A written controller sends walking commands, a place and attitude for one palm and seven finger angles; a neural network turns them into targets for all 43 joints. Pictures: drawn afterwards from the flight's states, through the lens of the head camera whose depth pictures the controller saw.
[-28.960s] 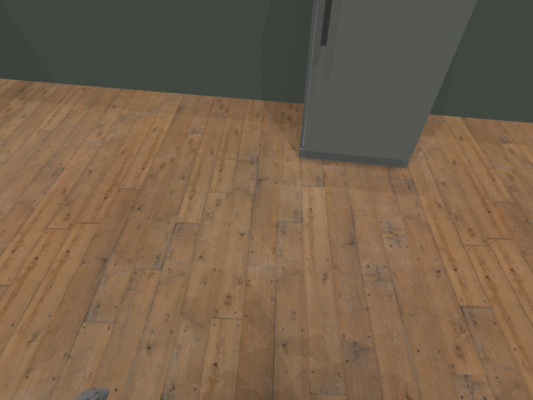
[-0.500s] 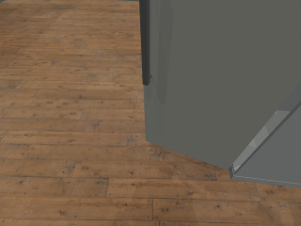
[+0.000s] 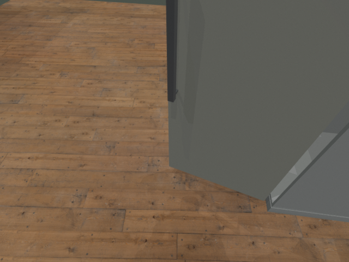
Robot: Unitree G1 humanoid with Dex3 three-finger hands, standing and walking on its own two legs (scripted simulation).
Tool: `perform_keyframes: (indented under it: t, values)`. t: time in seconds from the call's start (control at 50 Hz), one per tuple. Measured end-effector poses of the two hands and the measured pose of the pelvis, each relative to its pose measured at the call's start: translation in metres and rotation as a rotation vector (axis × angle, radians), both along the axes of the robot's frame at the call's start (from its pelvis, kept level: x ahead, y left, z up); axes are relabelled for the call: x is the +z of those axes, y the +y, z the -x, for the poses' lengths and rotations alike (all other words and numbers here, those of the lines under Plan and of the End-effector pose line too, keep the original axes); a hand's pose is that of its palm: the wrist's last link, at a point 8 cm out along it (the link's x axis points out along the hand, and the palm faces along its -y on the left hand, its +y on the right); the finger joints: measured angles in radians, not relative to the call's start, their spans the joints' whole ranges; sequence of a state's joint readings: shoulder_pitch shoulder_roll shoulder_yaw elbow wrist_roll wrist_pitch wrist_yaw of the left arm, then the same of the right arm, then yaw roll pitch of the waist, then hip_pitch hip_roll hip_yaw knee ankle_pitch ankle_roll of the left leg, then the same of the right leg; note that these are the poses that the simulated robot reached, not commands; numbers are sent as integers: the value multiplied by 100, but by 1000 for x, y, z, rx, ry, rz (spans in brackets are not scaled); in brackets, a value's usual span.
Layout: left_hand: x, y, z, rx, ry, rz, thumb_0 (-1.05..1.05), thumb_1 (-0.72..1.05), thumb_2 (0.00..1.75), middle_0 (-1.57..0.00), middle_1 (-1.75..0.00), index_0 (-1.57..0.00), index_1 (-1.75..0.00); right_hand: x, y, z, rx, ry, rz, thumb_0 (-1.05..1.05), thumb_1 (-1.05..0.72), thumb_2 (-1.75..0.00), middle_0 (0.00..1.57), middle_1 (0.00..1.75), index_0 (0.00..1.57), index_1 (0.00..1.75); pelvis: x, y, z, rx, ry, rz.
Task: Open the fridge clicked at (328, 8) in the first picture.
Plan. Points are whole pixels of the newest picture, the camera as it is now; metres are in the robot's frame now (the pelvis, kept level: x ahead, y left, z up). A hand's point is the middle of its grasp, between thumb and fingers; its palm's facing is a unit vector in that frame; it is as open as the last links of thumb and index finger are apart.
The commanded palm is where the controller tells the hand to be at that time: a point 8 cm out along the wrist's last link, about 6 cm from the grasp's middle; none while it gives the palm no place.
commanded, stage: look to check the result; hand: left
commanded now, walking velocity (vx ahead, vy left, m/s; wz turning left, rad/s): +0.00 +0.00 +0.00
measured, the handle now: (174, 41) +0.71 +0.04 +0.15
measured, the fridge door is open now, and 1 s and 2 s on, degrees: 75 75 75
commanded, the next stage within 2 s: stand and wait in 0.46 s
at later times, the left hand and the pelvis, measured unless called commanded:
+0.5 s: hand out of the picture +0.01 +0.17 -0.18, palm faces +0.02 -0.98 -0.20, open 7.4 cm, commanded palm none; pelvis +0.00 -0.01 +0.00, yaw +0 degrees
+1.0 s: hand out of the picture +0.03 +0.17 -0.17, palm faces +0.01 -0.98 -0.22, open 7.4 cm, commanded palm none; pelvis +0.01 -0.01 +0.00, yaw +0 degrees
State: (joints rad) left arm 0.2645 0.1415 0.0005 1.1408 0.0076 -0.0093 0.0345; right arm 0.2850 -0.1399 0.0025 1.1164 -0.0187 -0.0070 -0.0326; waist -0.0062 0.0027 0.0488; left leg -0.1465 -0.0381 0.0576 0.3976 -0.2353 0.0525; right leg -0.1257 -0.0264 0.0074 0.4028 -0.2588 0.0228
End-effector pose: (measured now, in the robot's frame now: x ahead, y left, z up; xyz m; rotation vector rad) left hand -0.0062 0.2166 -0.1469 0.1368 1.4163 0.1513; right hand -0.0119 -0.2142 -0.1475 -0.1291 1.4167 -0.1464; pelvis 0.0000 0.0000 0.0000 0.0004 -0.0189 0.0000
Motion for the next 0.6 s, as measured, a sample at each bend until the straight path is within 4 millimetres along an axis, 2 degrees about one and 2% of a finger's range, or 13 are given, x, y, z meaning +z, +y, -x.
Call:
perform_keyframes:
  t: [0.3, 0.6]
  values:
    - [2, 2, -4, -1, 2, -12, 1, 90, 90, -20, -30, -20, -30, -1, -2, 2, -3, 17, -3, 0, -90, -90, 20, 30, 20, 29, 0, -2, -2, 1, 1, -2]
    - [3, -1, -15, -12, -18, -15, 1, 90, 90, -20, -30, -20, -30, 1, -13, -7, 5, 4, 11, 0, -90, -90, 20, 30, 20, 29, 1, -7, -3, 1, 3, -2]
